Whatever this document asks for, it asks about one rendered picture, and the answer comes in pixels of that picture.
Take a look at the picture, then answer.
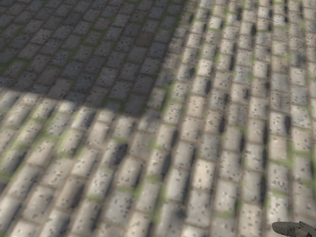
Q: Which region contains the right robot hand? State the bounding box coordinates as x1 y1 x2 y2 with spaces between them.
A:
272 221 316 237

